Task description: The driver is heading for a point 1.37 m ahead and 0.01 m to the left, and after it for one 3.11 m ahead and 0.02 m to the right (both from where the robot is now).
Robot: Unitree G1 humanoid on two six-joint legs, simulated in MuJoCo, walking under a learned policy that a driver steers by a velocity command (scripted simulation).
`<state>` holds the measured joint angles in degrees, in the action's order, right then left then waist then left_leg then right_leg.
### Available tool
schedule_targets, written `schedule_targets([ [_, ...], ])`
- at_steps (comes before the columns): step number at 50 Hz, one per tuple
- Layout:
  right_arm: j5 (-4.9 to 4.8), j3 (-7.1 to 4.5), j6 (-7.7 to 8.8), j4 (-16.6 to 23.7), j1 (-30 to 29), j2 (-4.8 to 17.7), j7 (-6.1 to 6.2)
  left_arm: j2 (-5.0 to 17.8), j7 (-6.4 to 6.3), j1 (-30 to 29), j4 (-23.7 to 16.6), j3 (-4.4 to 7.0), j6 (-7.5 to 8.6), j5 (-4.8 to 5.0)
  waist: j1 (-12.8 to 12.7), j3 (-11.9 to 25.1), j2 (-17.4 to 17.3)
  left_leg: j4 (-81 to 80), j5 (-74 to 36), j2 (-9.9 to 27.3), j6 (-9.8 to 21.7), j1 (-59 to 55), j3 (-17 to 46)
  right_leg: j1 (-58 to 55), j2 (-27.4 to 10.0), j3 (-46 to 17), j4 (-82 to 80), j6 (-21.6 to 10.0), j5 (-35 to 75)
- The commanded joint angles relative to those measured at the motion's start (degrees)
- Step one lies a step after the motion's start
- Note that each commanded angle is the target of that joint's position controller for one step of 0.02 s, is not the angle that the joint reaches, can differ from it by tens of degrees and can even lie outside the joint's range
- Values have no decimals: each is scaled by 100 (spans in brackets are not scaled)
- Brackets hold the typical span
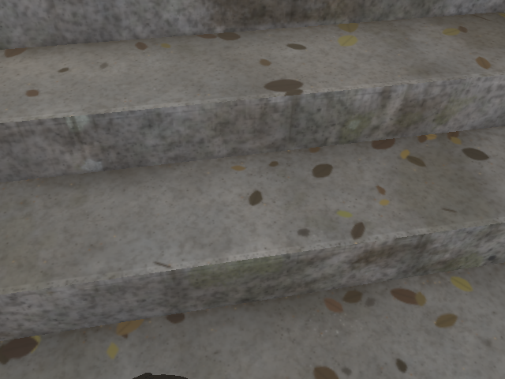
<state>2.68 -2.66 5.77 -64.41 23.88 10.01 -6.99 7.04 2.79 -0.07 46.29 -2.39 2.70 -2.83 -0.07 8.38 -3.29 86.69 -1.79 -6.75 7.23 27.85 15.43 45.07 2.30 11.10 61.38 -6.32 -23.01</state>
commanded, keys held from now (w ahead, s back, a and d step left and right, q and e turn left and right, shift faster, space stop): w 1.00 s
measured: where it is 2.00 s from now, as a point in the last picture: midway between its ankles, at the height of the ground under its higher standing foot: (278, 44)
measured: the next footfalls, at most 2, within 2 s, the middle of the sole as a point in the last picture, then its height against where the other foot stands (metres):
left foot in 0.44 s outside the picture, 0.17 m higher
right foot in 0.98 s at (311, 205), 0.17 m higher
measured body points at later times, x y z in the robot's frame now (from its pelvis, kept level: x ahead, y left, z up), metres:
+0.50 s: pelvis +0.31 +0.02 +0.13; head +0.31 +0.02 +0.58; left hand +0.20 +0.20 -0.02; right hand +0.56 -0.12 +0.06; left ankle +0.40 +0.10 -0.48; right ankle +0.11 -0.08 -0.57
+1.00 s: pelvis +0.61 -0.01 +0.28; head +0.62 -0.01 +0.73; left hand +0.90 +0.11 +0.24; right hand +0.49 -0.17 +0.13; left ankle +0.41 +0.10 -0.45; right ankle +0.76 -0.10 -0.31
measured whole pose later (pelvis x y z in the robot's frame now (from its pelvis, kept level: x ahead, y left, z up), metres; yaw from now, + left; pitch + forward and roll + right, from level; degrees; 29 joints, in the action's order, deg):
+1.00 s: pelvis +0.61 -0.01 +0.28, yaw +0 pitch +7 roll -4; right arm 2.1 1.6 6.7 -67.2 32.0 3.5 -3.8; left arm 2.9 3.7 -9.6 40.7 -5.0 -0.5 -1.1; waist 3.3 6.7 -3.8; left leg 10.9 11.8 5.6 3.4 -4.7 -4.7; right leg 59.6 -0.5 10.4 74.8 -8.7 -22.0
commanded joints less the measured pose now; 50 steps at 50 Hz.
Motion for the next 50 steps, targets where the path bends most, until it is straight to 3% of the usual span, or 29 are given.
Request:
schedule_targets([
  [1, -23, -17, -49, 492, -428, 30, 184, -96, -55, 1071, 943, 57, 8, 24, -13, 69, -156, 2897, -419, 180, 501, 2949, 397, -2385, -1721, -4363, -3756, -933, 603],
  [6, -127, 279, -211, 888, -877, -379, 127, -211, 20, 1242, 1382, 85, 226, -178, 585, -332, 361, 2817, 201, 659, 813, 4241, -623, -2063, -841, -1259, -4131, -261, 1680],
  [7, -181, 339, -199, 892, -1078, -303, 73, -98, -21, 1746, 1558, 101, 220, -297, 373, -327, 790, 4085, 567, 579, 776, 4624, -964, -2160, -842, -1424, -4283, -472, 1555],
  [12, -153, 558, -291, 1929, -2988, -35, 270, 126, 105, 2986, 1987, -20, 206, -631, -26, -620, 258, 2839, -135, 1028, 864, 5884, -1228, -2900, -1106, -1619, -4680, -331, 775],
  [17, 16, 646, -725, 2403, -4093, -329, 280, 142, 290, 3629, 1871, -172, 316, -165, -228, -846, 1214, 548, 1243, 1271, 254, 4411, -2394, -3220, -1681, -1439, -5538, -770, 3904],
  [18, -239, 747, -564, 2275, -3243, -786, 584, 497, -387, 3650, 1901, 178, 409, 516, -122, -897, 460, 529, 2245, 1068, 88, 2881, -2928, -3028, -1464, -1192, -5913, -512, 4145],
  [19, -29, 708, -748, 2586, -3991, -445, 244, 653, 158, 3199, 1771, -134, 414, -63, 187, -447, 1474, -30, 1817, 760, 180, 2388, -2613, -2779, -1695, -1028, -5536, -969, 6263],
  [20, -367, 607, -558, 2119, -2666, -511, 627, 784, -415, 3513, 1803, 200, 433, 506, 325, -538, 402, -969, 3371, 402, 214, 1361, -3343, -3726, -1450, -632, -5006, -548, 8306],
  [21, -169, 602, -676, 2728, -3736, -196, 188, 1403, 243, 3473, 1914, 123, 493, -101, 443, -395, 2190, -1601, 2578, 324, 110, 1390, -2698, -3843, -2067, -1151, -4931, -1101, 10184],
  [22, -148, 382, -635, 2606, -3056, 144, 195, 1568, 406, 3148, 1891, 364, 496, -38, 680, -204, 1764, -2467, 2078, 284, 295, 1064, -2501, -4734, -1839, -769, -3983, -816, 11077],
  [23, -153, 212, -409, 1676, -448, 319, 643, 1016, -214, 3503, 1612, 426, 565, 476, 1142, 1041, 969, -1836, 2368, 823, 774, -1647, -1172, -3540, -1444, -791, -1785, -217, 10202],
  [24, 36, 250, -631, 1654, -436, 811, 448, 786, 427, 3256, 1605, 222, 479, -278, 1190, 1519, -306, -4231, 2646, 1199, 1211, -2740, 973, -1270, -726, -1512, -993, -477, 7045],
  [25, -138, -157, -569, 1359, 229, 1224, 864, 730, 95, 2737, 1123, 570, 599, 420, 1221, 1088, -1046, -5901, 3446, 2374, 1743, -2608, 3384, -783, 343, -1000, 2252, -27, 1748],
  [26, 423, 82, -478, 1113, 609, 1069, 620, 403, 433, 2334, 1592, 411, 340, 202, 1410, 214, -657, -6349, 4674, 2049, 1120, -1534, 3624, 664, 276, -3168, 4255, -307, 2867],
  [27, -266, -148, -347, 989, -654, 831, 825, 224, 66, 1715, 194, 499, 539, 58, 322, -88, -95, -6387, 4469, 2235, 993, -1161, 2632, 467, -29, -1906, 4393, -176, 1972],
  [28, 135, 121, -294, 777, -507, 164, 546, 188, 134, 1735, 1103, 411, 389, 144, 679, -756, 317, -5926, 3379, 1997, 1200, -501, 2063, 1432, 241, -2980, 4982, -571, 2634],
  [31, 55, 357, -288, 458, -1236, -622, 349, -138, 152, 1622, 740, 216, 180, 150, -237, -408, 437, -6247, 1456, 1940, 630, -383, 765, 2276, 51, -2935, 5607, -1157, 2274],
  [35, 357, 374, -139, 343, -1153, -455, 279, 159, 178, 1088, 578, 177, 70, 141, -557, -454, 290, -6716, 830, 1250, 378, 134, -1365, 2384, -375, -1685, 5212, -948, 2254],
  [37, 484, 441, -134, 7, -81, -473, 358, 48, 221, 327, 358, 47, 50, 101, -161, -542, -127, -6916, 834, 1417, 586, -503, -1110, 3354, -466, -1360, 6304, -981, 1760],
  [41, 692, 524, -129, -522, 1242, -298, 346, 271, 2, -1250, -491, -117, -35, 176, 322, -625, 401, -7254, 1179, 1823, 528, -2336, -821, 4725, -725, -1341, 4479, -1001, 1905],
  [42, -454, 328, 132, -189, 768, 205, 748, -377, -272, -1681, -1133, -194, 36, 233, 58, -1869, 151, -8241, 1882, 1849, 344, -898, -690, 3830, -730, -526, 4718, -88, 276],
  [43, 417, 611, -58, -399, 1101, -359, 305, 276, -67, -2614, -1138, -232, -251, 152, 487, -352, 147, -8352, 1270, 2038, 593, -1090, -996, 2883, -1026, -715, 3216, -579, 1294],
  [44, 330, 537, -74, -372, 1472, -158, 94, 155, 55, -2773, -1222, -216, -445, 39, 539, -761, -400, -8578, 387, 2117, 710, -1158, -1131, 2651, -978, -538, 2813, -574, 1018],
  [45, -566, 269, 45, -18, 839, 225, 814, -132, -118, -1205, -1019, -191, -279, 263, 113, -1436, 128, -9208, -548, 1897, 495, -1029, -1401, 1329, -778, 205, 2410, -232, 71],
  [46, 179, 540, 120, -218, 1057, 114, 216, -171, 164, -2264, -1185, -288, -456, 47, -15, -359, -793, -8297, -3118, 2120, 720, -687, -1683, 401, -382, -185, 2460, -417, 512],
  [47, -515, 166, 129, 4, 735, 679, 794, -20, -165, 20, -601, -71, -248, 330, -481, -603, -196, -7774, -5574, 1886, 494, -1970, -2153, -272, -199, 536, 1548, -427, -473],
  [48, 200, 329, 220, -184, 1212, 859, 151, 143, 237, -1709, -1160, -169, -451, 134, -361, -15, -1185, -7718, -7474, 2492, 951, -1856, -1611, -657, 167, 230, 1103, -264, 249],
  [49, 127, 110, 235, -157, 823, 1112, -3, 395, 268, -949, -1017, 39, -423, 150, -659, -79, -986, -6761, -8011, 2368, 612, -3079, -1916, -653, 186, -117, 1, -423, 284],
  [50, -424, -27, 256, 270, 825, 927, 603, 565, -105, 1576, -58, 255, -119, 191, -1092, 879, -498, -4763, -7453, 1945, 197, -2622, -1935, -2565, 36, -844, 272, -673, -488],
])
Keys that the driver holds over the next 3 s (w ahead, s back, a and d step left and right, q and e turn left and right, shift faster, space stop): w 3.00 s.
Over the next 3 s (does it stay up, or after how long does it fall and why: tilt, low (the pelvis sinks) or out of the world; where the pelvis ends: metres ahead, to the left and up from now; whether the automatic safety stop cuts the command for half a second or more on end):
stays up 1.78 -0.03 0.93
